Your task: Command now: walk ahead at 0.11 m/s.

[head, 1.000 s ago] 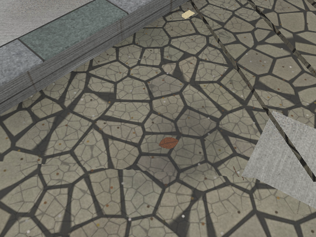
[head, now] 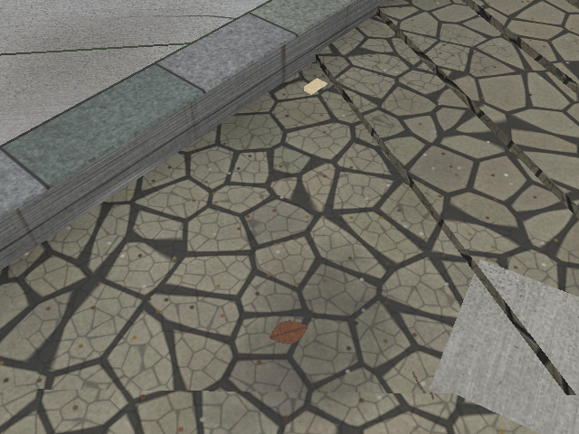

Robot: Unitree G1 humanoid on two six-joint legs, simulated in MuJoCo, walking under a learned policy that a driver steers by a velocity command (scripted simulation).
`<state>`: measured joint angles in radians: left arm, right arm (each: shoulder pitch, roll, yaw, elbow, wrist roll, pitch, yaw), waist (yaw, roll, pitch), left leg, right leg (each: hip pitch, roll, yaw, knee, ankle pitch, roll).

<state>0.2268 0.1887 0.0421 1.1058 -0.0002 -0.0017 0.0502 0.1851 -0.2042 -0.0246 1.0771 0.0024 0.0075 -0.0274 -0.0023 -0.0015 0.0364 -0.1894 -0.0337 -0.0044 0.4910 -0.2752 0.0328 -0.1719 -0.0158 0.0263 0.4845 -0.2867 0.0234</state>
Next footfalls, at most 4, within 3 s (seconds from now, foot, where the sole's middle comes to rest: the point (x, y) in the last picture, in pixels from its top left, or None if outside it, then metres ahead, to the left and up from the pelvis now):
0.78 left None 0.47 0.10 -0.81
1.28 right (329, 337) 0.80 -0.08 -0.85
1.72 left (236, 382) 0.66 0.16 -0.81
2.16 right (275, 289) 0.96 0.07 -0.85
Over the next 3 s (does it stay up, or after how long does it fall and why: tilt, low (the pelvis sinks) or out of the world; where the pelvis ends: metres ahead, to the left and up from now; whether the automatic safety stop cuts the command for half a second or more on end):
stays up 0.84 0.12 -0.07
